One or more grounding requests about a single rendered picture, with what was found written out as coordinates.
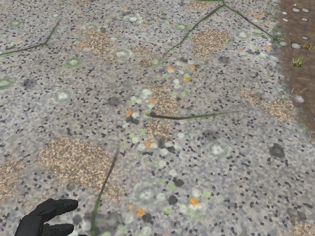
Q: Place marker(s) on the left robot hand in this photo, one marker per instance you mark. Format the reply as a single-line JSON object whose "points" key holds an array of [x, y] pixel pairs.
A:
{"points": [[32, 224]]}

